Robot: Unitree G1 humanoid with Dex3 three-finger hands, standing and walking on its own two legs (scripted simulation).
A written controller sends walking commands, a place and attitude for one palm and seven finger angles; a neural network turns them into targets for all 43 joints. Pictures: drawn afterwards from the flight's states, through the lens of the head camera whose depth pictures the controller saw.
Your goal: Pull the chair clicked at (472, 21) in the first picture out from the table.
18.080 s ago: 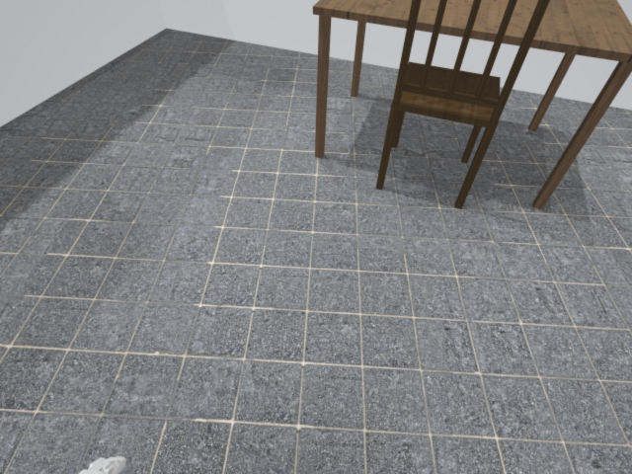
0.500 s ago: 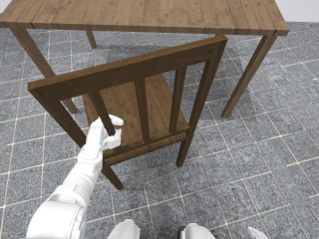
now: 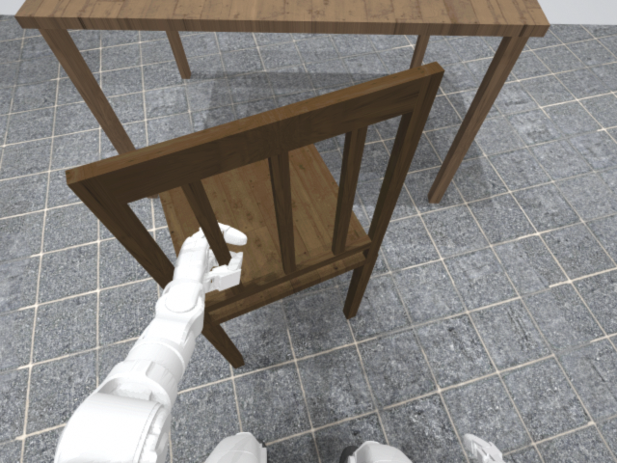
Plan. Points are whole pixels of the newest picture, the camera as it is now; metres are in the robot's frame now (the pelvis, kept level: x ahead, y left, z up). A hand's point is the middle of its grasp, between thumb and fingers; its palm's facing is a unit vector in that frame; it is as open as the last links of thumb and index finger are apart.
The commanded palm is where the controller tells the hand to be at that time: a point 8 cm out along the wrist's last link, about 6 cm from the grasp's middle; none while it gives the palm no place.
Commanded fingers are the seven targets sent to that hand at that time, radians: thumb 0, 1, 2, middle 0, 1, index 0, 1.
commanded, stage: step backward, pulling the chair out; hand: left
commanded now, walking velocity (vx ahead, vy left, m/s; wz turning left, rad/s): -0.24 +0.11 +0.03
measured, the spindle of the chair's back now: (284, 224) +0.44 +0.06 -0.04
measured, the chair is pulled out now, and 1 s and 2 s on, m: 0.43 0.60 0.60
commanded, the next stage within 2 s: stop walking, hand still on the chair in 0.14 s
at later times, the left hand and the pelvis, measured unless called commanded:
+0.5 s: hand (217, 360) +0.23 +0.14 -0.05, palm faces -0.04 -0.98 -0.18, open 5.1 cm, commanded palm +0.22 +0.19 -0.04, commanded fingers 0.00 0.90 0.90 -0.50 -1.45 -0.50 -1.45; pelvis -0.10 +0.02 +0.00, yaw +1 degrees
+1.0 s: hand (208, 392) +0.20 +0.14 -0.05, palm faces -0.05 -0.98 -0.18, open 5.3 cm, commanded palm +0.18 +0.20 -0.04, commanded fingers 0.00 0.90 0.90 -0.50 -1.45 -0.50 -1.45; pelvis -0.09 +0.03 +0.01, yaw +0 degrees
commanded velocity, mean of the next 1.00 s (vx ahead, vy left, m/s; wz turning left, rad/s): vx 0.01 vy -0.02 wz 0.01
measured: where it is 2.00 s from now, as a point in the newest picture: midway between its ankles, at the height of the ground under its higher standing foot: outside the picture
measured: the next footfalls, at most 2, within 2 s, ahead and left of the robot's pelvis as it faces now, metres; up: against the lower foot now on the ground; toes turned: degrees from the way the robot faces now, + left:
left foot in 0.30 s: -0.07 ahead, +0.17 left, +0.00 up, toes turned +4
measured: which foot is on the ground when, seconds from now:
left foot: down 0.00-0.04, up 0.06-0.28, down 0.30-1.00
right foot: down 0.00-1.00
